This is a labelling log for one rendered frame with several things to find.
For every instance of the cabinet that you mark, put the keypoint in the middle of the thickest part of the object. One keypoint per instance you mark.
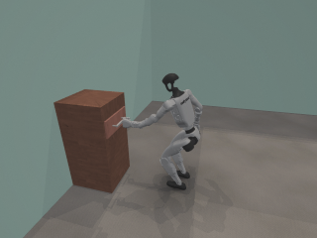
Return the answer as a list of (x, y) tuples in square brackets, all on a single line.
[(94, 161)]

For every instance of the left robot upper arm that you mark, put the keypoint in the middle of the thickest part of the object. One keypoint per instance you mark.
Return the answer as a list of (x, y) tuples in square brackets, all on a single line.
[(166, 106)]

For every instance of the left robot hand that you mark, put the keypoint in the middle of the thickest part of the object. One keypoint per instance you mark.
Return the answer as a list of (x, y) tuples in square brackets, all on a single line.
[(126, 122)]

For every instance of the drawer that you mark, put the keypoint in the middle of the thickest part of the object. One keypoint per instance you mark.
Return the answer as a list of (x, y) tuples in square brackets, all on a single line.
[(114, 120)]

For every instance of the robot left forearm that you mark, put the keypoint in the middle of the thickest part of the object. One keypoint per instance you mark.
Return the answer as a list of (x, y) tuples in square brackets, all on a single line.
[(144, 123)]

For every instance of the robot right forearm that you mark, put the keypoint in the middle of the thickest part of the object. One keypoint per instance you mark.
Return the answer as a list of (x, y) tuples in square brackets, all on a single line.
[(197, 118)]

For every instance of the left robot foot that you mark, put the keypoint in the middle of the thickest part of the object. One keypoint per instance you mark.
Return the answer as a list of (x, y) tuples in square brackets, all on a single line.
[(173, 184)]

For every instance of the left robot thigh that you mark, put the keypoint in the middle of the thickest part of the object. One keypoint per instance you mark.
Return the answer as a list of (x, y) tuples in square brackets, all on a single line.
[(177, 146)]

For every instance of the right robot upper arm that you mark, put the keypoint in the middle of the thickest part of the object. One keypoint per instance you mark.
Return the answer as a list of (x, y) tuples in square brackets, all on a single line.
[(198, 107)]

